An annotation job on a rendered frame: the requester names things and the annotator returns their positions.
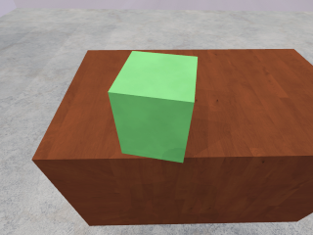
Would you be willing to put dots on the carton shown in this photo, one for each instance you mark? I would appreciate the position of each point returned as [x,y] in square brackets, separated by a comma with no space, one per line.
[152,101]

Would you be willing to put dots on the pedestal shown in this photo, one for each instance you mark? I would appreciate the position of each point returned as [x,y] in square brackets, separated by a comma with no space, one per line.
[248,157]

